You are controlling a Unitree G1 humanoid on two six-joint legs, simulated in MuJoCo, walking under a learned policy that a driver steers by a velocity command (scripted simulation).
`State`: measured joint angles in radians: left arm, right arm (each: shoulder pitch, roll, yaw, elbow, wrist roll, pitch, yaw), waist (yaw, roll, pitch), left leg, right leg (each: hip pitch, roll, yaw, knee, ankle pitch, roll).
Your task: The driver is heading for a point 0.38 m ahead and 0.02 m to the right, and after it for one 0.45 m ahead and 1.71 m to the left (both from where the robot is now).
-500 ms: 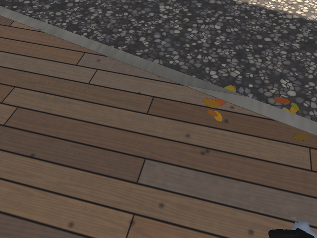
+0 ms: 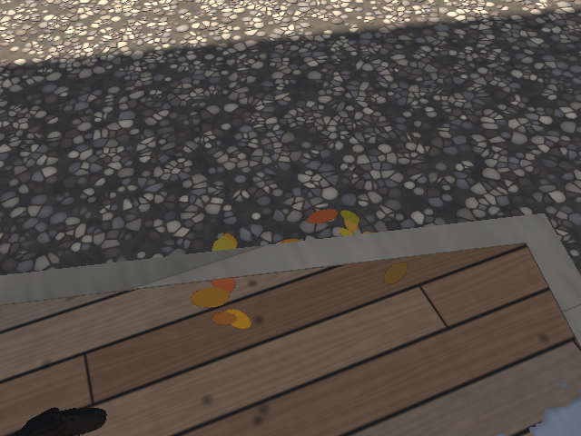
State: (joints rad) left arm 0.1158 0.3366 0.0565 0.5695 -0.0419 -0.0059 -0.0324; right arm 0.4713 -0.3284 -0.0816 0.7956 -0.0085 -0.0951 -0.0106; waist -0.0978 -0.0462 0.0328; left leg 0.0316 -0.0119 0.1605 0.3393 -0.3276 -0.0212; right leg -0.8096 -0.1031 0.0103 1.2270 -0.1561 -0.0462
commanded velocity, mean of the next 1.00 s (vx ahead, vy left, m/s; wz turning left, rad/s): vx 0.39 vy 0.00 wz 0.22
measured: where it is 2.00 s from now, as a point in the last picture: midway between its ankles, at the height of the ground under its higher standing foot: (308, 385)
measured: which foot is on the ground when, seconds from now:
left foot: down 0.00-0.16, up 0.18-0.64, down 0.66-1.00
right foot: up 0.00-0.16, down 0.18-0.66, up 0.68-1.00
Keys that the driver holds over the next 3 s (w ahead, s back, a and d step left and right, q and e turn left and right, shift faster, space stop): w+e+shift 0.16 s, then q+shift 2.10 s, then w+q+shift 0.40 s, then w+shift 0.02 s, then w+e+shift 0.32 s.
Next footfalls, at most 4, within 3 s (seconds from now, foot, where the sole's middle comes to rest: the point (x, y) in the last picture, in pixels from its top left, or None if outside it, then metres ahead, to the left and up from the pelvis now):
0.18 right None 0.37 -0.10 -0.77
0.66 left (276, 377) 0.65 0.02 -0.77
1.10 right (353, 340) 0.73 -0.18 -0.77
1.58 left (289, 429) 0.52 0.00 -0.77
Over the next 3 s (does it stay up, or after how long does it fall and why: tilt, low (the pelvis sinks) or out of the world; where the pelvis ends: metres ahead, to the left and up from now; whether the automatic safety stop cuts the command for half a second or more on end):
stays up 0.43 0.31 -0.02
